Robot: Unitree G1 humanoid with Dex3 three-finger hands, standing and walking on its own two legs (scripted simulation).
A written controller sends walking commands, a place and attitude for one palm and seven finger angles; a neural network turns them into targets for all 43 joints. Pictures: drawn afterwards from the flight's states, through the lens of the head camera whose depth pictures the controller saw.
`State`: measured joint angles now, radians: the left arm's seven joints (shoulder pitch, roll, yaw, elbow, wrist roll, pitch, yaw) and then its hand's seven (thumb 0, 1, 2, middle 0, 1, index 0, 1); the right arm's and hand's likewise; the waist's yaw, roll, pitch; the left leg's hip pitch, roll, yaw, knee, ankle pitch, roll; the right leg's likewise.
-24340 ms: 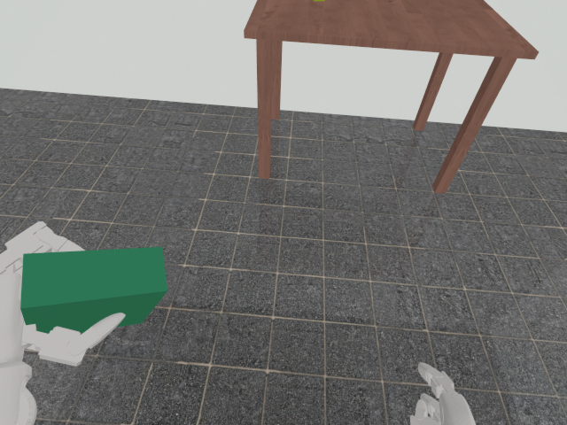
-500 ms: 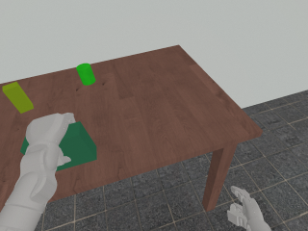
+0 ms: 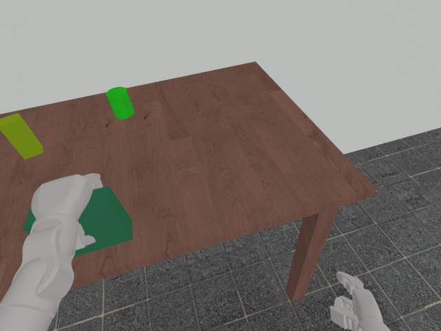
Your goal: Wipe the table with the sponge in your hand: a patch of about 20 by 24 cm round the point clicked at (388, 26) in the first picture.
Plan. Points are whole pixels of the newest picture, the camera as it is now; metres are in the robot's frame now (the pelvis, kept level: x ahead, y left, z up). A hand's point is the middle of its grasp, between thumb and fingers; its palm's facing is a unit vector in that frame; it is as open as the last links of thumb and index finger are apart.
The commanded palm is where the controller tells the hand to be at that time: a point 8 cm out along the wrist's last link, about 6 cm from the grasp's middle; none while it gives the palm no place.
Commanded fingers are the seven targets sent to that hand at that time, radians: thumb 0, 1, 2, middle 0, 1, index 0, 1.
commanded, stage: lower the sponge onto the table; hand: left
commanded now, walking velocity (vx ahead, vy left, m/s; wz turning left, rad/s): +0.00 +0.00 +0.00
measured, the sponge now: (89, 229) +0.26 +0.30 +0.05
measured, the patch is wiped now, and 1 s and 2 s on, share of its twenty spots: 0.00 0.15 0.30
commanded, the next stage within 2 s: wipe forward along the first lane in 0.54 s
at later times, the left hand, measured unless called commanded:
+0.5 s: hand (89, 219) +0.27 +0.29 +0.08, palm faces -0.02 -0.08 -1.00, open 9.4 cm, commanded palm +0.25 +0.29 +0.14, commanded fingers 0.00 0.10 1.30 -1.20 -1.60 -1.20 -1.60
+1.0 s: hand (87, 209) +0.29 +0.31 +0.07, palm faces -0.06 -0.04 -1.00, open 9.4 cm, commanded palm +0.28 +0.31 +0.12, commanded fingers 0.00 0.10 1.30 -1.20 -1.60 -1.20 -1.60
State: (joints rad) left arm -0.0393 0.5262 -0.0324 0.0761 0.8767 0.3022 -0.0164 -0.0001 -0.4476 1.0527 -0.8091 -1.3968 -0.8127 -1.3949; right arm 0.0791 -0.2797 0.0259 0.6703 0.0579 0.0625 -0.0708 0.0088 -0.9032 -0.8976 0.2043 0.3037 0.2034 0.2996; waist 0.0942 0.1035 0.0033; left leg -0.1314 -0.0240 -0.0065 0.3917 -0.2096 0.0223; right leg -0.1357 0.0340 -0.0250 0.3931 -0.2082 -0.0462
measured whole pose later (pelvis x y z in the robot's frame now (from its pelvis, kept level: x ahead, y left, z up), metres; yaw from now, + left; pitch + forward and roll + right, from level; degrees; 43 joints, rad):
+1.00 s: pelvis +0.00 +0.00 +0.00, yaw +0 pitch +0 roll +0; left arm -0.17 0.52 -0.03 0.31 0.92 0.25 0.02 -0.01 -0.45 1.06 -0.82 -1.39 -0.82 -1.39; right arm 0.12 -0.29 0.01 0.69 0.07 0.08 -0.08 0.01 -0.90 -0.90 0.20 0.30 0.20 0.30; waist 0.07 0.09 -0.03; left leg -0.22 -0.02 -0.02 0.46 -0.23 0.02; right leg -0.22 0.04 -0.04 0.44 -0.23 -0.05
